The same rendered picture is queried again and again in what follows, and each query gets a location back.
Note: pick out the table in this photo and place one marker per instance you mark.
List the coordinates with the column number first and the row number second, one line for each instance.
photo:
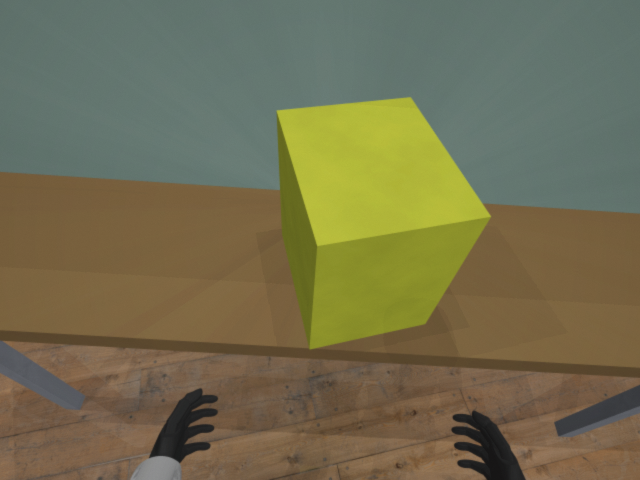
column 199, row 268

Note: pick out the robot left forearm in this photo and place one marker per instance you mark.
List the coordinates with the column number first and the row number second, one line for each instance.
column 158, row 468

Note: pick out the left robot hand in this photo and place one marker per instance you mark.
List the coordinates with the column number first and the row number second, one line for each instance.
column 175, row 432

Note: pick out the right robot hand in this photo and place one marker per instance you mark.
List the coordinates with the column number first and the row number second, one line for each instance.
column 500, row 462

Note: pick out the carton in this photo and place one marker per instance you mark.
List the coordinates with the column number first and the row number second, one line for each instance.
column 376, row 217

